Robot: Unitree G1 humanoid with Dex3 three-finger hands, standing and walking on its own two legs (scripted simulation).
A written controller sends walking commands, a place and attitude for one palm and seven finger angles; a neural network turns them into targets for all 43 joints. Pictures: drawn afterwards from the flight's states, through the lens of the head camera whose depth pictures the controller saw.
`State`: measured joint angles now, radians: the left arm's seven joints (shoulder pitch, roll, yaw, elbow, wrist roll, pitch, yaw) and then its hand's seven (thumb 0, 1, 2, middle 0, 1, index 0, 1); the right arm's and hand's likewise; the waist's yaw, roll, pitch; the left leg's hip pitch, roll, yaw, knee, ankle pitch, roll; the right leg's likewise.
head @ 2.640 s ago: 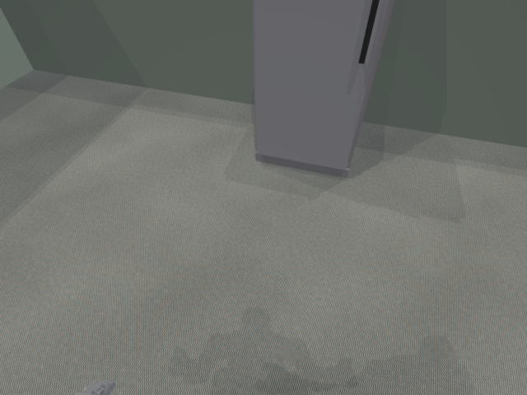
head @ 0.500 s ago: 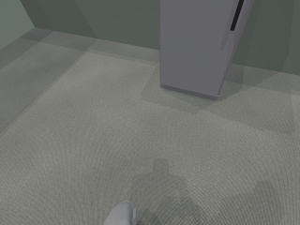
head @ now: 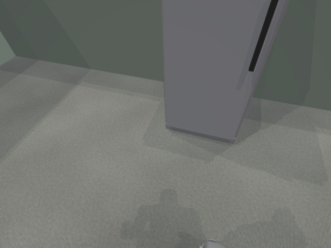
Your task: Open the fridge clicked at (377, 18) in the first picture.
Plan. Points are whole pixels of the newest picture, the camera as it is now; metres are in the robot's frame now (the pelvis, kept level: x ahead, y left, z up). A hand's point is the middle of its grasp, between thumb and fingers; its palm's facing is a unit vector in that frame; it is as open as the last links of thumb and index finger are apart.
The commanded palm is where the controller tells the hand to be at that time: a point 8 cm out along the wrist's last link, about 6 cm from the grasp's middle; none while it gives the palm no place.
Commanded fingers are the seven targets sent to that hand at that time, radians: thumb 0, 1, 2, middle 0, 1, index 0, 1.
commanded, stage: walk to a spot facing it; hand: right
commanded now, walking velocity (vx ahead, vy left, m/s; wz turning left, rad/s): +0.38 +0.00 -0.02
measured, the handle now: (264, 26) +0.92 -0.36 +0.13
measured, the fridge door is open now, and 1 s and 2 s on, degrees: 0 0 0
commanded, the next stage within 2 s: turn to face it in 0.26 s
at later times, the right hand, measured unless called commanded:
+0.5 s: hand (236, 205) +0.29 -0.20 -0.17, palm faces -0.11 +0.98 -0.19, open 7.3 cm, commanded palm none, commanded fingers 0.00 -0.90 -0.90 0.20 0.30 0.20 0.30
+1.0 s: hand (244, 200) +0.32 -0.24 -0.20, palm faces +0.16 +0.97 -0.16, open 7.3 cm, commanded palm none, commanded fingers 0.00 -0.90 -0.90 0.20 0.30 0.20 0.30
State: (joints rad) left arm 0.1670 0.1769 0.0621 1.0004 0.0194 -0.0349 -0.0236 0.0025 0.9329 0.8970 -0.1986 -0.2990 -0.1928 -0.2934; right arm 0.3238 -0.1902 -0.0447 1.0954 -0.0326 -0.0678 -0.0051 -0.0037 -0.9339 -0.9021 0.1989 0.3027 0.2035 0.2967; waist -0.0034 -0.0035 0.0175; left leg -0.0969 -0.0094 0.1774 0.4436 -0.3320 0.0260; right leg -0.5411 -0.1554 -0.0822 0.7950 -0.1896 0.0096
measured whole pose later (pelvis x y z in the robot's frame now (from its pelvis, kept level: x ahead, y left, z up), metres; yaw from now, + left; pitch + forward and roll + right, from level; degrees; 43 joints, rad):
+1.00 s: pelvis +0.26 -0.04 -0.01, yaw -7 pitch -1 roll +3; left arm 0.19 0.19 0.06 0.96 0.02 0.01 -0.01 0.00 0.91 0.90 -0.20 -0.30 -0.19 -0.29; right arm 0.18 -0.22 -0.07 0.98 -0.03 0.05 -0.02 0.00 -0.92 -0.90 0.20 0.30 0.21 0.30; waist 0.00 0.06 0.05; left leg -0.40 0.15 0.19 0.85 -0.46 -0.05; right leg -0.34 -0.06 -0.13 0.72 -0.36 -0.06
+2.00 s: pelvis +0.38 -0.08 -0.01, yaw -16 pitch +0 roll +0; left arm 0.15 0.17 0.05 1.03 0.02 -0.04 -0.02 0.00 0.91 0.90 -0.20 -0.30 -0.19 -0.29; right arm 0.50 -0.09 -0.02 1.18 -0.03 -0.05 -0.01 0.00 -0.91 -0.90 0.20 0.30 0.21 0.30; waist -0.05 0.01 0.07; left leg -0.06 0.09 0.12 0.58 -0.46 -0.03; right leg -0.36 -0.06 -0.12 0.57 -0.18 -0.03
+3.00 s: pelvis +0.43 -0.14 +0.01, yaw -13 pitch -1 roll +0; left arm 0.24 0.15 0.03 1.05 0.02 0.02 0.03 0.01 0.93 0.90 -0.21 -0.30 -0.20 -0.29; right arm 0.25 -0.20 -0.05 1.07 -0.03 0.06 -0.03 0.00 -0.91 -0.90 0.20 0.30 0.20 0.30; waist -0.02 0.04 0.03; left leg -0.32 0.04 0.01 0.81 -0.40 -0.03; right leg -0.21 0.01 -0.10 0.42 -0.20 -0.06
